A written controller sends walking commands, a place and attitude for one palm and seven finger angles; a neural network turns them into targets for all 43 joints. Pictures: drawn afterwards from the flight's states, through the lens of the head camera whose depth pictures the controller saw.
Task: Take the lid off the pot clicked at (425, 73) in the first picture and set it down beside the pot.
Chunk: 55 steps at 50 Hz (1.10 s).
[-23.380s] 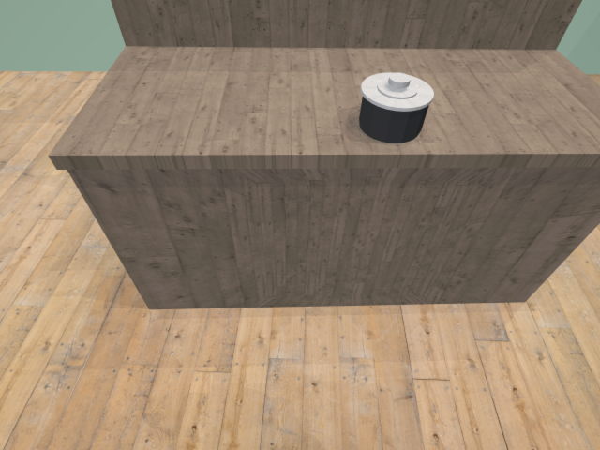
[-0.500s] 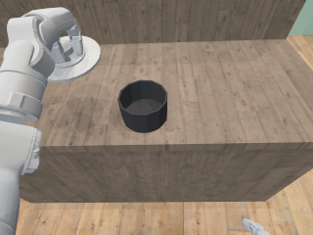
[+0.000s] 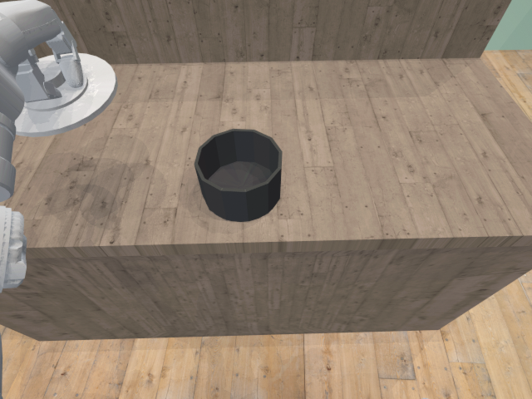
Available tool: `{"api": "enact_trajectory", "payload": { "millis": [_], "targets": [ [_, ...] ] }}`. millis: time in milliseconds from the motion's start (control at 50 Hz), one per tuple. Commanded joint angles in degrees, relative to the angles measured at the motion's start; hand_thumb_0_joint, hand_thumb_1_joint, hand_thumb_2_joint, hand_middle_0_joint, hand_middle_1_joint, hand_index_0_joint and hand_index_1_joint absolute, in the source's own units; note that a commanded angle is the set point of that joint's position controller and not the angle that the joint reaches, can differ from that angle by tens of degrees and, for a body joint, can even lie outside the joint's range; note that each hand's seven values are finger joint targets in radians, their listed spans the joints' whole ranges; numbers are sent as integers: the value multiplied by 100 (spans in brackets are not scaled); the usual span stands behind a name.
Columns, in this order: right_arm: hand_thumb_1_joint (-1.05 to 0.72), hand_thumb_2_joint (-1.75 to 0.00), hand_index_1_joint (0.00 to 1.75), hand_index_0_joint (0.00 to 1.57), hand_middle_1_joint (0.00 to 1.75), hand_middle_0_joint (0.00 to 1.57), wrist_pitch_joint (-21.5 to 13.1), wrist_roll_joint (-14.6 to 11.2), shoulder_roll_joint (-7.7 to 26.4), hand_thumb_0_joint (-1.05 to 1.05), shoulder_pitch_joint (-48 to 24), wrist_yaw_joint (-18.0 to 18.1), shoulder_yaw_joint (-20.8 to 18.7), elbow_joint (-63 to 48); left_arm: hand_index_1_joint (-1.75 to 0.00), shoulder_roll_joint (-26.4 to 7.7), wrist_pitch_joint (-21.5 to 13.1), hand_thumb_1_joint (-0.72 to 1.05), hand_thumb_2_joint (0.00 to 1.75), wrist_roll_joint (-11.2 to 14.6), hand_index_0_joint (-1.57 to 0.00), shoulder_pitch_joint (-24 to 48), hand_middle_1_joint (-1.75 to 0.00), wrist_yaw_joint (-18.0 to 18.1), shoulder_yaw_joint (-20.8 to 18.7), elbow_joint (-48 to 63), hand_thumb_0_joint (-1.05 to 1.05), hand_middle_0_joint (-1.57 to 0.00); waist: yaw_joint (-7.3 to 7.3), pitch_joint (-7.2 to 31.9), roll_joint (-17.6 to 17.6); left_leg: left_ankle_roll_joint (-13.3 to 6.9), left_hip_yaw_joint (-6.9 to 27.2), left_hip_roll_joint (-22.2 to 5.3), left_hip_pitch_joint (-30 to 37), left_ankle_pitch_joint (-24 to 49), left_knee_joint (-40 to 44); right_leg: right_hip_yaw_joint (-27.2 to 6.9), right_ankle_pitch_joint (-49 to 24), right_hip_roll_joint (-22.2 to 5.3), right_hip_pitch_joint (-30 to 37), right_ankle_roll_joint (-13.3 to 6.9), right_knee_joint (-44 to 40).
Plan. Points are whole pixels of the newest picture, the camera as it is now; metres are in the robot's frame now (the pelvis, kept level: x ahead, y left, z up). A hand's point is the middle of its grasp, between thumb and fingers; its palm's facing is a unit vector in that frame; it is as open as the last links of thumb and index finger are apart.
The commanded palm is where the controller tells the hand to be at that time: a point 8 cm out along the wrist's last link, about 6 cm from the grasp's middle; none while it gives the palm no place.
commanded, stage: move the lid sideways beside the pot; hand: left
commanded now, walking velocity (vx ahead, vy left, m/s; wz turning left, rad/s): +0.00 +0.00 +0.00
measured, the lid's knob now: (45, 75) +0.50 +0.29 +0.23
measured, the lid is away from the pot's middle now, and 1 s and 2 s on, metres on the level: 0.25 0.24 0.25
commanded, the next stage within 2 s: lower the lid onto the table in 0.18 s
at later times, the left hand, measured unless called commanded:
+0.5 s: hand (51, 79) +0.47 +0.27 +0.24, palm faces -0.23 -0.05 -0.97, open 5.7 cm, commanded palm +0.45 +0.27 +0.30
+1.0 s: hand (61, 115) +0.45 +0.27 +0.19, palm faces -0.32 -0.06 -0.95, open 5.6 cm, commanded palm +0.45 +0.27 +0.26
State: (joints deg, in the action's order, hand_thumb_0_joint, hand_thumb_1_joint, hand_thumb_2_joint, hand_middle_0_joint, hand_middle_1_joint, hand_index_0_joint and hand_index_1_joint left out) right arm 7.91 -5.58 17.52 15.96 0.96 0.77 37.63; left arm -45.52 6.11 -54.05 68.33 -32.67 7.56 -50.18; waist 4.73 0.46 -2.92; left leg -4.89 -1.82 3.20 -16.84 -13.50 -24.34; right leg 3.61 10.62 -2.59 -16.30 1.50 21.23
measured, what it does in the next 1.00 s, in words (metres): stands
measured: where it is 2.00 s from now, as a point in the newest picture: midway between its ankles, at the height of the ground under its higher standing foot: outside the picture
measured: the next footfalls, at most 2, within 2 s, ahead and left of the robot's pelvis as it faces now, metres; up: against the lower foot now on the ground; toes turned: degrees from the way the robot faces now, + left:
none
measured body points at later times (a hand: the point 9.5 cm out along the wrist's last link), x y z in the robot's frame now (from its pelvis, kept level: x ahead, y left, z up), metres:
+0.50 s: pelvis +0.01 +0.01 +0.00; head +0.06 -0.01 +0.45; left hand +0.48 +0.27 +0.29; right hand +0.11 -0.25 -0.13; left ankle -0.02 +0.06 -0.74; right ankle -0.01 -0.15 -0.74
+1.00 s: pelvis +0.00 +0.00 +0.00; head +0.05 -0.01 +0.45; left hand +0.47 +0.27 +0.25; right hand +0.09 -0.27 -0.12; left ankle -0.02 +0.06 -0.74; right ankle -0.01 -0.15 -0.74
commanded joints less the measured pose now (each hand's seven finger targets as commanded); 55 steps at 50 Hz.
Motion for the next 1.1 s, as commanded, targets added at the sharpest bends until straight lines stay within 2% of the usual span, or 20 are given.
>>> {"api": "enact_trajectory", "payload": {
  "millis": [0, 60, 140, 180, 260, 300, 340, 420, 440, 460, 580, 600, 620, 660, 700, 760, 860, 940, 1020, 1080],
  "targets": [
    [-90, -90, 30, 20, 30, 20, -210, 29, 926, 0, -48, 24, -325, -641, -108, -1534, -72, 54, 109, -28, -102, 3399, -101, 352, -430, 1675, 0, -83, 52, 2510, -605, 154, 669, -190, 1843, 2919, -93, -24, -1353, 358, 182, -470, -14],
    [-90, -90, 30, 20, 30, 20, -200, 26, 890, 0, 25, 56, -278, -591, -108, -1921, -125, 54, 109, -125, -102, 3307, -101, 337, -770, 1409, 0, -83, 12, 2566, -362, 108, 642, -196, 1725, 2861, -55, -4, -1415, 413, 343, -451, 10],
    [-90, -90, 30, 20, 30, 20, -236, 59, 856, 0, -34, -1, -344, -639, -108, -1448, -108, 54, 109, -36, -102, 3602, -101, 287, -469, 1975, 0, -83, 62, 2821, -615, 186, 761, -219, 2134, 3423, -166, 16, -1440, 419, 93, -443, 45],
    [-90, -90, 30, 20, 30, 20, -212, 51, 871, 0, 27, -9, -318, -580, -108, -1520, -55, 54, 109, -47, -102, 3223, -101, 267, -562, 1490, 0, -83, 62, 2520, -396, 186, 728, -215, 1929, 3278, -144, 30, -1379, 438, 40, -437, -1],
    [-90, -90, 30, 20, 30, 20, -185, 50, 890, 0, -13, -48, -294, -631, -108, -1836, -24, 54, 109, -44, -102, 3097, -101, 281, -852, 1457, 0, -83, -39, 2611, -139, 148, 677, -171, 1671, 3206, -124, 9, -1631, 407, 363, -450, 83],
    [-90, -90, 30, 20, 30, 20, -200, 12, 915, 0, 30, -107, -310, -592, -108, -1115, 160, 54, 109, 61, -102, 2959, -101, 287, -284, 1209, 0, -83, 41, 2343, -383, 261, 762, -192, 1750, 3579, -164, 58, -1603, 386, 84, -464, 105],
    [-90, -90, 30, 20, 30, 20, -220, 41, 849, 0, -100, -134, -321, -650, -108, -1058, 252, 54, 109, -45, -102, 3219, -101, 257, -280, 1540, 0, -83, 22, 2434, -395, 261, 767, -219, 1870, 3441, -154, 67, -1426, 430, -13, -443, 112],
    [-90, -90, 30, 20, 30, 20, -274, 78, 861, 0, -115, -112, -273, -761, -108, -1825, 181, 54, 109, -127, -102, 3158, -101, 355, -874, 1904, 0, -83, -92, 3012, -143, 199, 728, -167, 1850, 3542, -189, -44, -1826, 405, 537, -435, 174],
    [-90, -90, 30, 20, 30, 20, -282, 77, 835, 0, -184, -95, -276, -780, -108, -1588, 198, 54, 109, -127, -102, 3199, -101, 322, -719, 1823, 0, -83, -55, 2887, -207, 168, 712, -160, 1829, 3482, -196, -30, -1813, 390, 458, -439, 167],
    [-90, -90, 30, 20, 30, 20, -288, 61, 832, 0, -130, -90, -285, -771, -108, -1729, 216, 54, 109, -85, -102, 3048, -101, 327, -891, 1764, 0, -83, -93, 2882, 5, 153, 718, -171, 1794, 3504, -176, -32, -1853, 393, 556, -424, 162],
    [-90, -90, 30, 20, 30, 20, -245, 23, 830, 0, -136, -74, -268, -736, -108, -1195, 221, 54, 109, -32, -102, 2753, -101, 313, -399, 1394, 0, -83, 8, 2263, -106, 157, 631, -178, 1587, 2931, -84, 44, -1475, 408, 200, -409, 94],
    [-90, -90, 30, 20, 30, 20, -238, 26, 904, 0, -105, -84, -310, -734, -108, -1204, 196, 54, 109, 53, -102, 2741, -101, 347, -365, 1555, 0, -83, 31, 2331, -270, 187, 658, -179, 1698, 3104, -153, 13, -1526, 355, 195, -432, 62],
    [-90, -90, 30, 20, 30, 20, -249, 65, 851, 0, -139, -94, -305, -791, -108, -1634, 155, 54, 109, -61, -102, 3141, -101, 384, -697, 2163, 0, -83, -45, 2783, -357, 197, 692, -185, 1869, 3130, -115, -17, -1571, 398, 382, -427, 110],
    [-90, -90, 30, 20, 30, 20, -308, 82, 800, 0, -173, -57, -307, -825, -108, -1597, 110, 54, 109, -78, -102, 3123, -101, 397, -742, 2273, 0, -83, -37, 2979, -596, 183, 724, -173, 2101, 3411, -207, -29, -1621, 401, 346, -452, 135],
    [-90, -90, 30, 20, 30, 20, -287, 73, 869, 0, -76, -58, -330, -755, -108, -1365, 77, 54, 109, 78, -102, 2866, -101, 398, -550, 2137, 0, -83, 53, 2775, -575, 235, 767, -191, 2102, 3514, -248, -16, -1603, 376, 234, -453, 58],
    [-90, -90, 30, 20, 30, 20, -280, 41, 836, 0, -88, -43, -285, -720, -108, -1601, 66, 54, 109, 37, -102, 2483, -101, 388, -847, 1632, 0, -83, -24, 2495, -168, 144, 670, -150, 1680, 2934, -136, 10, -1537, 419, 378, -433, 82],
    [-90, -90, 30, 20, 30, 20, -210, 7, 825, 0, -148, -45, -297, -677, -108, -938, 44, 54, 109, 107, -102, 2516, -101, 378, -256, 1572, 0, -83, 57, 2123, -213, 143, 642, -167, 1543, 2458, -55, 59, -1268, 414, 155, -423, 44],
    [-90, -90, 30, 20, 30, 20, -250, 48, 892, 0, -78, 38, -291, -682, -108, -1841, -123, 54, 109, 9, -102, 2690, -101, 473, -916, 1502, 0, -83, -10, 2467, -80, 38, 554, -94, 1365, 2069, -65, -30, -1459, 409, 623, -446, 71],
    [-90, -90, 30, 20, 30, 20, -280, 70, 888, 0, -10, 68, -312, -625, -108, -1851, -279, 54, 109, 57, -102, 2794, -101, 507, -893, 1561, 0, -83, 12, 2620, -216, 63, 594, -121, 1461, 2222, -54, -51, -1553, 397, 667, -424, 60],
    [-90, -90, 30, 20, 30, 20, -277, 42, 901, 0, 9, 67, -311, -613, -108, -1803, -353, 54, 109, 65, -102, 2282, -101, 496, -924, 1075, 0, -83, -29, 2317, -206, 41, 537, -109, 1286, 2154, -63, -28, -1544, 393, 598, -433, 61]
  ]
}}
